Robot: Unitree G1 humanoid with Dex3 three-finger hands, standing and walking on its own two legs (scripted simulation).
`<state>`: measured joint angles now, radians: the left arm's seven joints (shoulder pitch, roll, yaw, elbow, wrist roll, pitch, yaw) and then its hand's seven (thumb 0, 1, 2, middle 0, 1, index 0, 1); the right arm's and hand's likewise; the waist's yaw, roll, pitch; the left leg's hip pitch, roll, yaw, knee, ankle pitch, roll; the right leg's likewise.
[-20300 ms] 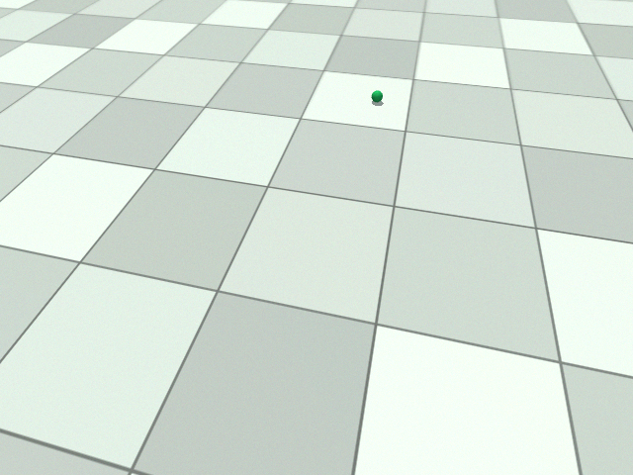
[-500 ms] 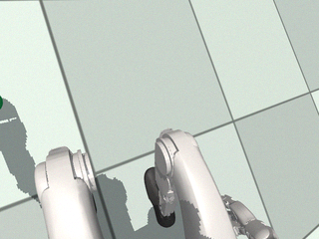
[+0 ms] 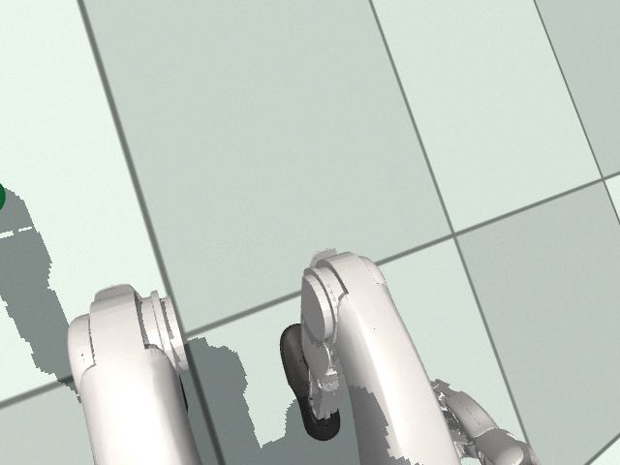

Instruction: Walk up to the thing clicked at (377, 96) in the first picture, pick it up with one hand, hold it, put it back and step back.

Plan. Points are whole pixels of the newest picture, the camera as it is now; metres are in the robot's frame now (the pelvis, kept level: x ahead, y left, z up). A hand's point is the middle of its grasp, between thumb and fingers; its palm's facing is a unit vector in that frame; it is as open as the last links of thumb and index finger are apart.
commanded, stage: rise first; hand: left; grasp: from above
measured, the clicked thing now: out of the picture +0.46 +0.39 -0.28
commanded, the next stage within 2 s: approach in 1.32 s
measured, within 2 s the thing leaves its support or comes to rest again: neither
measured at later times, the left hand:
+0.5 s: hand out of the picture +0.41 +0.42 -0.17, palm faces -0.43 -0.15 -0.89, open 13.8 cm
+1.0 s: hand out of the picture +0.42 +0.41 -0.17, palm faces -0.41 -0.15 -0.90, open 13.9 cm
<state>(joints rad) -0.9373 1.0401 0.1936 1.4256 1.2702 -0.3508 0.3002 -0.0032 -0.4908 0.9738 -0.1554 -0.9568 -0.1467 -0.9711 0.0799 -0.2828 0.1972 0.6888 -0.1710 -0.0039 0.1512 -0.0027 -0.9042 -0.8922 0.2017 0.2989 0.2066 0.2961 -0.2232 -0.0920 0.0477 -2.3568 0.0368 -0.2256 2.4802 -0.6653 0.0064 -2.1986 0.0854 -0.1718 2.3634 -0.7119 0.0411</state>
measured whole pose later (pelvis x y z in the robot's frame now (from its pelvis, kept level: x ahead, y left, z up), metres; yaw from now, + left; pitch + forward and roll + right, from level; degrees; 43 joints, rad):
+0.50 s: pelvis +0.00 +0.00 +0.00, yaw +0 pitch +29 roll -13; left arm -0.94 1.04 0.18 1.43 1.28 -0.34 0.31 0.00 -0.49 0.97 -0.16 -0.95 -0.15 -0.96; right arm 0.08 -0.28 0.20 0.69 -0.17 0.00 0.15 0.00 -0.90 -0.89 0.20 0.30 0.21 0.30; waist -0.23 -0.09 0.04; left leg -2.36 0.03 -0.22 2.48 -0.66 0.01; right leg -2.19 0.08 -0.17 2.36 -0.71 0.04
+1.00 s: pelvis +0.00 +0.00 +0.00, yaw +0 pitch +30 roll -13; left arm -0.95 1.05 0.20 1.43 1.28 -0.35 0.31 0.00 -0.49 0.97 -0.16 -0.94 -0.15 -0.96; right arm 0.09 -0.29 0.20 0.68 -0.17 0.00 0.15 0.00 -0.90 -0.89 0.20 0.30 0.21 0.30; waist -0.23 -0.09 0.04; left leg -2.36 0.03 -0.23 2.48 -0.67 0.01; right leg -2.20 0.09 -0.17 2.36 -0.71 0.04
